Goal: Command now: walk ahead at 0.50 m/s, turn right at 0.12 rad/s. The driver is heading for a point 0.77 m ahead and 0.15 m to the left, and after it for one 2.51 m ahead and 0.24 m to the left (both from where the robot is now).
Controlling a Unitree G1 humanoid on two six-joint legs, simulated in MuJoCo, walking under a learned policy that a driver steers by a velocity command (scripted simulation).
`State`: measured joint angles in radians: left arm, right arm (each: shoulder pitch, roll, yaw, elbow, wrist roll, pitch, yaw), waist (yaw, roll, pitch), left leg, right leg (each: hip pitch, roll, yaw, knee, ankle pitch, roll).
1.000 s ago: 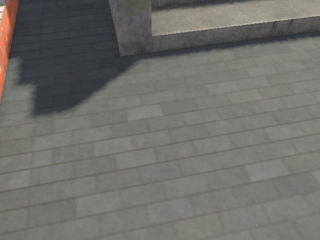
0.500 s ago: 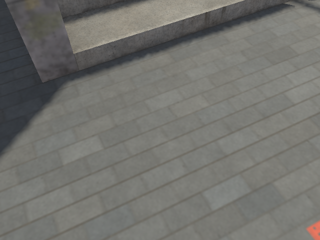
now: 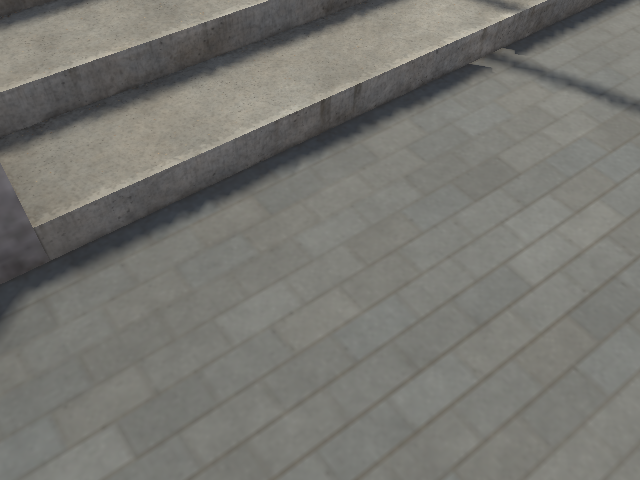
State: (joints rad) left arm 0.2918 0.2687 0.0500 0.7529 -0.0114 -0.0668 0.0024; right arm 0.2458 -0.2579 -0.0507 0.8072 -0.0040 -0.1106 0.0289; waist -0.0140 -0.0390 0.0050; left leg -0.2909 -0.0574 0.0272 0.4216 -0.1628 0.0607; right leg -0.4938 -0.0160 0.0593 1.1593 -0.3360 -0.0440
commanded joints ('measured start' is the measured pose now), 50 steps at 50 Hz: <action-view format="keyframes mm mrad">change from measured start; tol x32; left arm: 1 7 62 20 -74 6 -10 3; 14 -351 37 4 -195 -10 -38 -40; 19 157 234 77 -95 22 -40 -14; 50 -127 133 26 -72 -31 -89 -7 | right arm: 1 3 -108 -19 -44 2 -16 0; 20 263 -25 26 2 21 19 -24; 41 -248 -49 -11 -175 26 65 31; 50 128 -207 -78 -130 22 45 4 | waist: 1 18 128 -20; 15 -66 129 47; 20 90 -292 -424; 38 82 8 83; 50 -83 110 -182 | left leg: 1 121 265 -294 -253 114 183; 18 211 224 -109 177 563 58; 20 -368 10 -107 787 -422 -18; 21 -463 66 -181 880 -395 -16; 41 -455 152 -5 249 106 -4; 46 223 6 36 131 35 129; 48 724 409 -889 -84 -117 404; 50 520 336 -614 -124 -29 289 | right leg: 1 -162 -94 17 -64 74 14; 15 -121 -27 -56 -645 280 -7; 18 370 -15 -58 -692 309 -84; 20 924 -429 605 -769 187 -286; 27 339 -239 75 -1002 334 -163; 40 561 -277 -215 -980 488 -112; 45 565 -249 -295 -561 1070 -43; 48 -243 65 -21 254 -285 68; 50 -345 -37 29 179 -104 28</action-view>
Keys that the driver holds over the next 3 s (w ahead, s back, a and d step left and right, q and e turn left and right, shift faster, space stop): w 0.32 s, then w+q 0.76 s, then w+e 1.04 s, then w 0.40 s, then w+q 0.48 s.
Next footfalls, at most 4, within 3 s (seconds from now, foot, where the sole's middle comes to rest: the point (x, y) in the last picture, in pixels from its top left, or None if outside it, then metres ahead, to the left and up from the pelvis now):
0.36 right None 0.36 -0.15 -0.78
0.92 left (258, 425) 0.61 0.13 -0.78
1.48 right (297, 282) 0.99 0.06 -0.78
1.94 left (210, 224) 1.19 0.30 -0.78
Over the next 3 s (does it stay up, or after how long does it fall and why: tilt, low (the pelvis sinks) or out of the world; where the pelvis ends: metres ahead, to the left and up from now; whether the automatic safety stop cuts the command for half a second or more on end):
stays up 1.57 0.10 0.04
